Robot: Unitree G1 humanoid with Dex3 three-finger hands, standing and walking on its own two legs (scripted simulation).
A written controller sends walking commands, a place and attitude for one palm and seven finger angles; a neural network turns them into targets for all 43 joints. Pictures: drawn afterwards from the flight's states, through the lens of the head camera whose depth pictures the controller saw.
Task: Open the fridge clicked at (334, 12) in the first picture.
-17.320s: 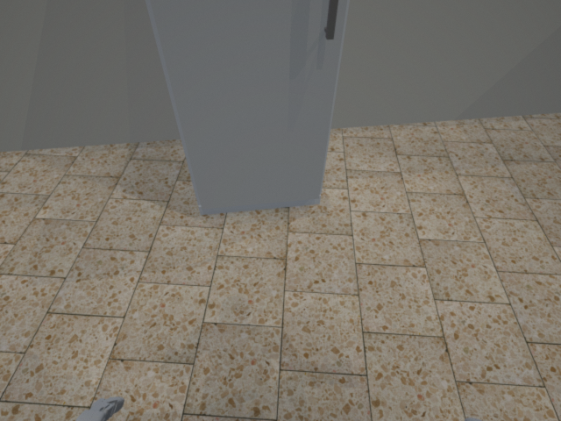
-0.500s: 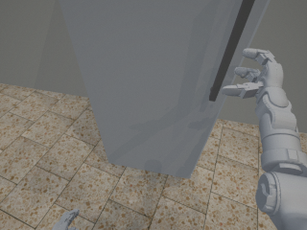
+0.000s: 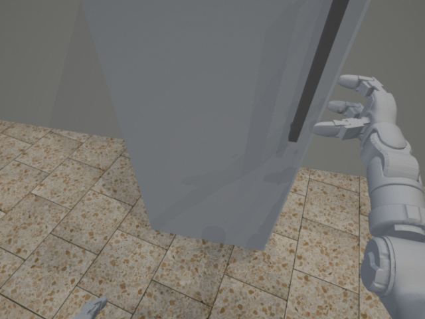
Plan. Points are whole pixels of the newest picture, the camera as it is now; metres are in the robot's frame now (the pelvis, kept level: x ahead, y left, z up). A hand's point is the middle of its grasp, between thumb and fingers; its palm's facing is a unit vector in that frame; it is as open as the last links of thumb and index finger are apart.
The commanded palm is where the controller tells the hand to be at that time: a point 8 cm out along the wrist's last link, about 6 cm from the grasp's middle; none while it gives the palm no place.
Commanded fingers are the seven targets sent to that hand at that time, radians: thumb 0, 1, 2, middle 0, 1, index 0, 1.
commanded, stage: feel for the door with the fingertips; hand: right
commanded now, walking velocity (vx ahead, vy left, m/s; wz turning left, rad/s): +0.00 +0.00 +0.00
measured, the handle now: (316, 62) +0.54 -0.14 +0.24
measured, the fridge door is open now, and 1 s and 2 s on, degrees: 0 0 0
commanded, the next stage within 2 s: slide the fingers in behind the handle in 0.84 s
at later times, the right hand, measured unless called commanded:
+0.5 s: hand (318, 104) +0.46 -0.14 +0.20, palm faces +0.14 +0.99 +0.01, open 14.0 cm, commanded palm +0.44 -0.19 +0.20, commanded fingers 0.00 0.50 -0.30 0.30 1.20 0.30 1.20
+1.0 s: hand (316, 96) +0.50 -0.15 +0.20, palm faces +0.13 +0.99 +0.01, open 13.6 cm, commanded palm +0.47 -0.20 +0.20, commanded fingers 0.00 0.50 -0.30 0.30 1.20 0.30 1.20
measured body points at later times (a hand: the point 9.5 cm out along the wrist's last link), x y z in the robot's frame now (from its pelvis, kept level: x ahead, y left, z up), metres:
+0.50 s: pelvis +0.00 +0.00 +0.00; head +0.01 +0.01 +0.45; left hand +0.09 +0.25 -0.12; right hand +0.45 -0.20 +0.20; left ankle +0.01 +0.11 -0.74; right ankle +0.00 -0.12 -0.74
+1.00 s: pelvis +0.00 +0.00 +0.00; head +0.03 +0.01 +0.45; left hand +0.04 +0.27 -0.13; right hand +0.48 -0.20 +0.20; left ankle +0.01 +0.11 -0.74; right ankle +0.00 -0.12 -0.74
